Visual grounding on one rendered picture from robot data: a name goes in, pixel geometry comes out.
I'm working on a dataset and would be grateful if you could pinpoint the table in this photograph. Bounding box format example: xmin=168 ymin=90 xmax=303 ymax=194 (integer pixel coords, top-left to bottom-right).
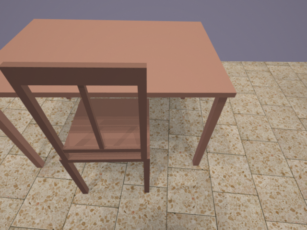
xmin=0 ymin=19 xmax=237 ymax=168

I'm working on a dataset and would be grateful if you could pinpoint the chair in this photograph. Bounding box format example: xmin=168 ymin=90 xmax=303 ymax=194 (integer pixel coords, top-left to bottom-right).
xmin=0 ymin=62 xmax=150 ymax=194

